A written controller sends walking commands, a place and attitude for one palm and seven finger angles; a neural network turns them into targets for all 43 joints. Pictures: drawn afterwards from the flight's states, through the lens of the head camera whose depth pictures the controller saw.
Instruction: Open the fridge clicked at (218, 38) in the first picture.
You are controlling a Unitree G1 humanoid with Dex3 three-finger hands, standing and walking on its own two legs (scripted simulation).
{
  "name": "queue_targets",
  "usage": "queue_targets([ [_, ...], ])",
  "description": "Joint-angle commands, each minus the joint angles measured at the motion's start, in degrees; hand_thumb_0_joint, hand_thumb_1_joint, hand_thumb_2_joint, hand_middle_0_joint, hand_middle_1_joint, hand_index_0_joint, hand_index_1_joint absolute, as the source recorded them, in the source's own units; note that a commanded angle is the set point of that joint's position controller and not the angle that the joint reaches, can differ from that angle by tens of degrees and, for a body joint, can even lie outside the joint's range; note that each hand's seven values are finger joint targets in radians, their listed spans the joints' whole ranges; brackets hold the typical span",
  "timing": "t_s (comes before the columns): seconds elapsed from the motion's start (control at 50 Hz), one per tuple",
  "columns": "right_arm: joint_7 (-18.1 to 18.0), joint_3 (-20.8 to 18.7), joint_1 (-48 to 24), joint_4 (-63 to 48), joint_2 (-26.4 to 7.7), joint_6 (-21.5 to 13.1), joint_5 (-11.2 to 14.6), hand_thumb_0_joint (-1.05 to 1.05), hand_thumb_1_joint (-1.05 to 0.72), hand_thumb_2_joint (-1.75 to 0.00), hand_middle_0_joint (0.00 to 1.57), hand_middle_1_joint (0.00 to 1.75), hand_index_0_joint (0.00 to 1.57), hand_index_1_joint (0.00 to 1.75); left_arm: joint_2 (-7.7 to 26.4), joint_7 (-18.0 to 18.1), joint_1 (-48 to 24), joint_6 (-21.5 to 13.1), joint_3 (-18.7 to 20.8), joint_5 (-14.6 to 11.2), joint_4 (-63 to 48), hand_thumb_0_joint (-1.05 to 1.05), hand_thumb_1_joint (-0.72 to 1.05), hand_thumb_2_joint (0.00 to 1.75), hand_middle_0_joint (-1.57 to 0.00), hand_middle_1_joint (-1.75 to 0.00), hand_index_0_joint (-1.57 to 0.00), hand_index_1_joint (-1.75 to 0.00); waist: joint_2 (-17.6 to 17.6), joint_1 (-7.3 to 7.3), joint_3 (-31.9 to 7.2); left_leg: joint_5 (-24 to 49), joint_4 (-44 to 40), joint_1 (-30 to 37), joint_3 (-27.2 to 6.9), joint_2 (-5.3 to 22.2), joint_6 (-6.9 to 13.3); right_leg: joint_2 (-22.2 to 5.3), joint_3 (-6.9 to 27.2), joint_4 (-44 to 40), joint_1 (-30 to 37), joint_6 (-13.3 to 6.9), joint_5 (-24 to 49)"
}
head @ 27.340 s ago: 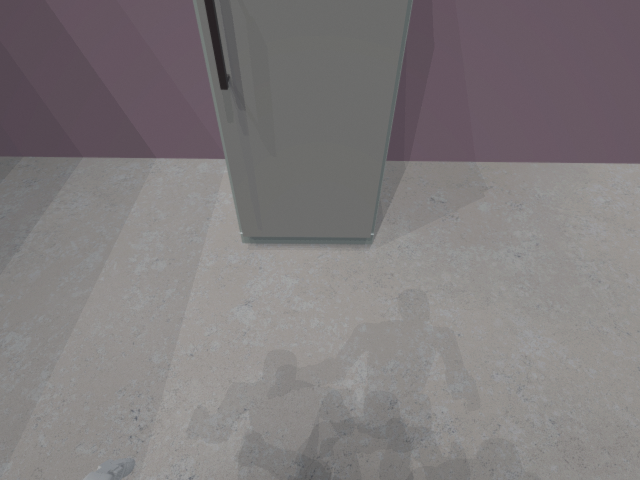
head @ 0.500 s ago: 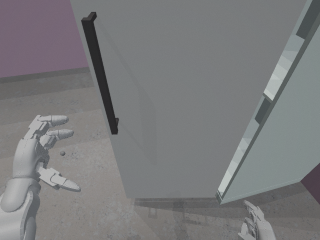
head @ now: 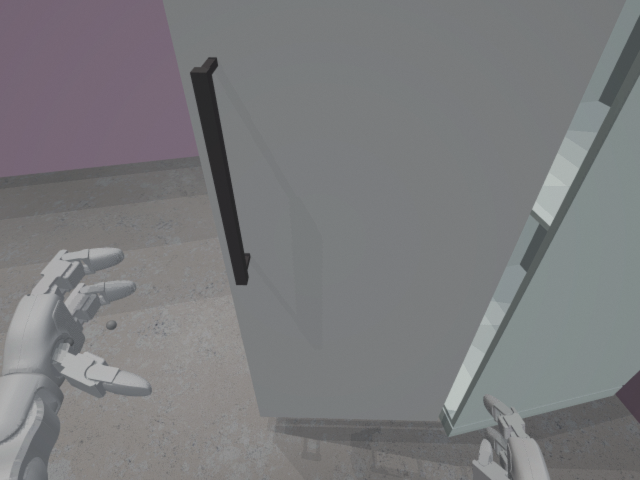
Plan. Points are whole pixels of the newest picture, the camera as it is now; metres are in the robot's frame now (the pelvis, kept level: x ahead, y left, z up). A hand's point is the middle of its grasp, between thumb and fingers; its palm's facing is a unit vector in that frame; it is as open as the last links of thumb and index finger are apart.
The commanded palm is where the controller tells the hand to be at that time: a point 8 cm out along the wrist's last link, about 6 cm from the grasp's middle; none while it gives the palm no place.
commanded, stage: draw the hand back to the body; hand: left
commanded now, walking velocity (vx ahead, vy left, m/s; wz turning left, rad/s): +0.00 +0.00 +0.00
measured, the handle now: (229, 189) +0.45 +0.21 +0.16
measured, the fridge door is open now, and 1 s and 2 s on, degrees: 76 76 76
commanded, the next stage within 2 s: step back with the hand held close in 1.04 s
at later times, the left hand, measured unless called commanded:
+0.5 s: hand (86, 314) +0.21 +0.28 +0.16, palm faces +0.45 -0.82 -0.34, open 10.4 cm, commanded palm +0.16 +0.31 +0.18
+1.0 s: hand (90, 306) +0.22 +0.28 +0.17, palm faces +0.46 -0.81 -0.36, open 7.4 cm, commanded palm +0.17 +0.31 +0.19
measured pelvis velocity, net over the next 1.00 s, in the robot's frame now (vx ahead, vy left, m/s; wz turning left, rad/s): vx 0.02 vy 0.01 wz -0.03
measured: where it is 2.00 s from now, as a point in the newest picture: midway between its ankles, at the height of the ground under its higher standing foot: outside the picture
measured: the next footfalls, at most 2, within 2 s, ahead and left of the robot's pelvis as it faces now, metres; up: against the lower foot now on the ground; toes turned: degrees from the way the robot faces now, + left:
left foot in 1.96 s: +0.01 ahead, +0.13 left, +0.00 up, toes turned +3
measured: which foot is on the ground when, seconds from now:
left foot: down 0.00-1.00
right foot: down 0.00-1.00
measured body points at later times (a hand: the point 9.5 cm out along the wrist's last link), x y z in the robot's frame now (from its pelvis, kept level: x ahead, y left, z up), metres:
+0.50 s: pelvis +0.01 +0.01 +0.01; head -0.02 -0.01 +0.46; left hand +0.18 +0.32 +0.18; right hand +0.19 -0.21 -0.07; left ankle +0.04 +0.13 -0.73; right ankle -0.01 -0.11 -0.73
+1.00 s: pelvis +0.02 +0.01 +0.02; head -0.01 -0.01 +0.46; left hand +0.19 +0.32 +0.19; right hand +0.22 -0.21 -0.06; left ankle +0.04 +0.13 -0.73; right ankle -0.01 -0.11 -0.73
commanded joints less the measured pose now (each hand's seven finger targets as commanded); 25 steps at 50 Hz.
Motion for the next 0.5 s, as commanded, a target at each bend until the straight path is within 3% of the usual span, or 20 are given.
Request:
queue_targets([
  [0.0,-0.11,-2.1,-8.81,-8.39,-5.81,-2.74,-1.84,0.0,-0.9,-0.9,0.2,0.3,0.2,0.3,12.22,10.82,-7.88,-8.26,1.77,7.24,-12.13,0.0,-0.26,0.34,-0.24,-0.98,-0.24,-0.98,0.37,-1.86,2.54,1.48,-7.34,4.6,0.09,-1.28,2.25,-0.93,1.88,-10.71,-6.32,0.07,3.29],
  [0.04,0.1,-2.51,-9.32,-7.79,-5.86,-1.67,-2.05,0.0,-0.9,-0.9,0.2,0.3,0.2,0.3,12.41,12.82,-4.93,-9.48,1.8,8.93,-12.91,0.0,-0.19,0.37,-0.24,-0.94,-0.24,-0.94,0.06,-1.35,1.86,1.55,-8.33,6.3,0.62,-1.05,2.52,-0.71,1.86,-11.75,-4.91,0.1,3.18],
  [0.12,0.14,-2.48,-9.64,-7.77,-5.46,-0.42,-2.36,0.0,-0.9,-0.9,0.2,0.3,0.2,0.3,12.94,15.1,-5.66,-12.25,1.76,10.53,-15.23,0.0,-0.04,0.44,-0.23,-0.85,-0.23,-0.85,0.89,-1.53,-0.34,0.42,-10.48,8.23,0.96,-0.8,2.46,-1.11,1.77,-12.13,-1.9,0.26,1.74],
  [0.14,0.0,-2.69,-9.8,-7.48,-5.68,-0.35,-2.55,0.0,-0.9,-0.9,0.2,0.3,0.2,0.3,14.06,15.53,-4.22,-12.57,2.99,10.74,-14.7,0.0,-0.01,0.46,-0.23,-0.83,-0.23,-0.83,-1.02,-1.18,-0.41,0.66,-10.82,8.63,0.98,-0.72,2.62,-0.87,1.71,-12.9,-1.62,0.35,1.91],
  [0.18,-0.06,-2.72,-10.4,-7.47,-5.34,0.04,-2.47,0.0,-0.9,-0.9,0.2,0.3,0.2,0.3,14.24,16.09,-4.55,-13.54,3.13,11.22,-16.13,0.0,0.07,0.5,-0.23,-0.79,-0.23,-0.79,0.62,-1.17,-0.6,1.43,-11.43,9.58,1.31,-0.64,2.63,-1.12,1.83,-13.25,-0.74,0.27,2.35],
  [0.26,-0.07,-2.77,-10.8,-6.8,-5.17,0.3,-2.64,0.0,-0.9,-0.9,0.2,0.3,0.2,0.3,13.7,16.61,-3.83,-14.61,2.9,11.87,-16.39,0.0,0.21,0.57,-0.22,-0.7,-0.22,-0.7,1.9,-1.24,1.42,1.72,-12.93,10.45,1.32,-0.6,2.43,-1.05,1.58,-14.42,-0.11,0.21,2.96],
  [0.28,-0.09,-2.74,-10.67,-6.57,-5.14,0.43,-2.72,0.0,-0.9,-0.9,0.2,0.3,0.2,0.3,13.89,16.79,-3.75,-14.75,3.32,11.92,-15.74,0.0,0.25,0.58,-0.22,-0.68,-0.22,-0.68,0.86,-1.2,2.53,1.19,-13.45,10.06,1.08,-0.58,2.37,-0.93,1.32,-14.62,-0.02,0.2,2.6],
  [0.34,0.07,-3.21,-10.8,-6.31,-5.37,0.69,-2.87,0.0,-0.9,-0.9,0.2,0.3,0.2,0.3,14.18,16.78,-1.12,-15.21,4.36,12.17,-15.22,0.0,0.36,0.64,-0.22,-0.62,-0.22,-0.62,-0.3,-0.71,2.25,3.54,-13.94,10.93,1.25,-0.47,2.47,-0.71,1.31,-15.26,1.12,0.15,4.63],
  [0.48,0.73,-3.5,-10.75,-6.76,-5.03,1.63,-2.98,0.0,-0.9,-0.9,0.2,0.3,0.2,0.3,12.93,16.33,1.23,-15.57,4.01,12.28,-18.07,0.0,0.61,0.76,-0.21,-0.47,-0.21,-0.47,1.61,-0.64,1.68,7.6,-14.68,12.88,1.67,-0.21,2.29,-0.68,1.13,-14.91,3.21,0.11,9.07],
])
